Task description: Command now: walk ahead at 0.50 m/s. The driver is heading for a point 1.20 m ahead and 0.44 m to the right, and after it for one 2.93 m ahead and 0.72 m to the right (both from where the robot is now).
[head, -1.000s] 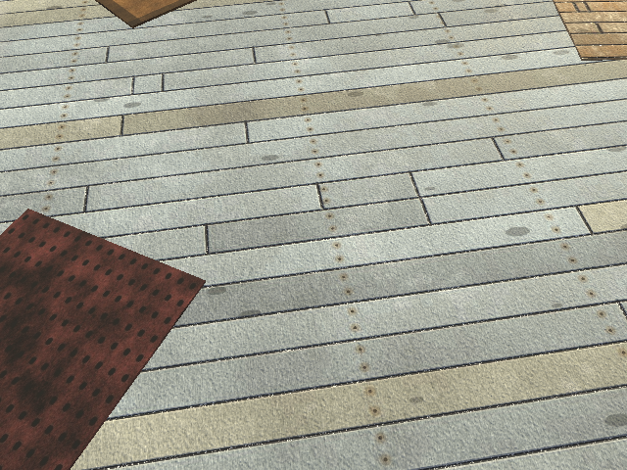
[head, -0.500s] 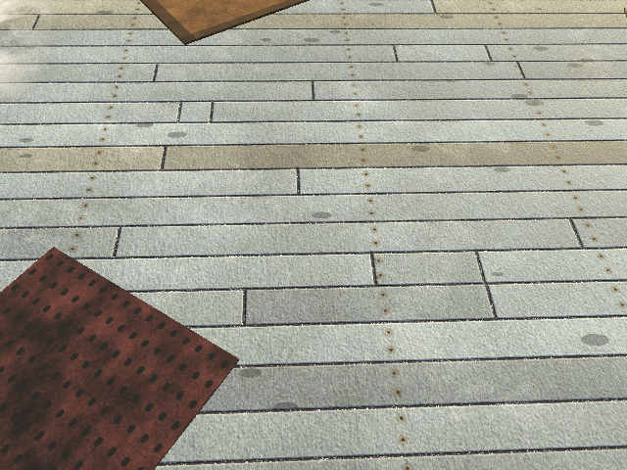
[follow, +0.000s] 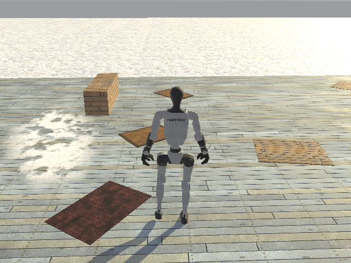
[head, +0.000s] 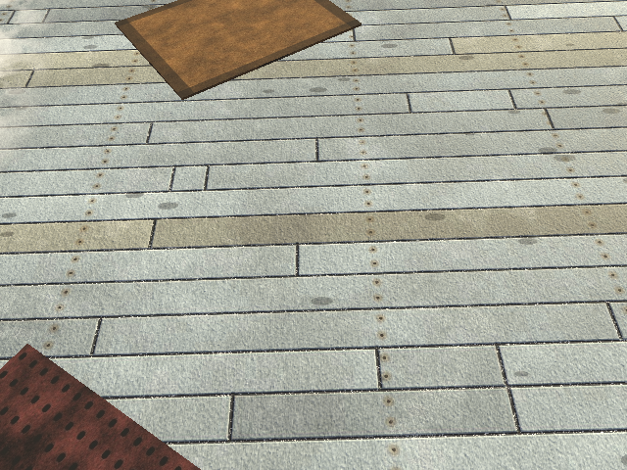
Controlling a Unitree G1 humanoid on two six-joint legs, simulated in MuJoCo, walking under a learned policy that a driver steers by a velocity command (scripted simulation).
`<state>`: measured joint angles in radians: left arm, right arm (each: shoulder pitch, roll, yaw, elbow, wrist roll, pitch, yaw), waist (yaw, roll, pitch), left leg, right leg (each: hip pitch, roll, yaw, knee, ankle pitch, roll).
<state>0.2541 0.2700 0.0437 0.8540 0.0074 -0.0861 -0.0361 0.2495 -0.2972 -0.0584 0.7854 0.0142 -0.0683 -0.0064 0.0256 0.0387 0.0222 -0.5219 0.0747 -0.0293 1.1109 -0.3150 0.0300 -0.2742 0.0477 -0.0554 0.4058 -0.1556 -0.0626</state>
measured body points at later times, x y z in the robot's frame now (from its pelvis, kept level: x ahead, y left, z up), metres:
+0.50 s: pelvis +0.28 +0.07 +0.00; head +0.31 +0.08 +0.44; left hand +0.34 +0.35 -0.14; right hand +0.40 -0.20 -0.10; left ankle +0.33 +0.16 -0.74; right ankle +0.19 -0.08 -0.65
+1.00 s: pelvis +0.54 -0.02 -0.02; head +0.58 -0.03 +0.43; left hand +0.77 +0.20 -0.12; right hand +0.53 -0.31 -0.14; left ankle +0.44 +0.17 -0.64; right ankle +0.59 -0.10 -0.74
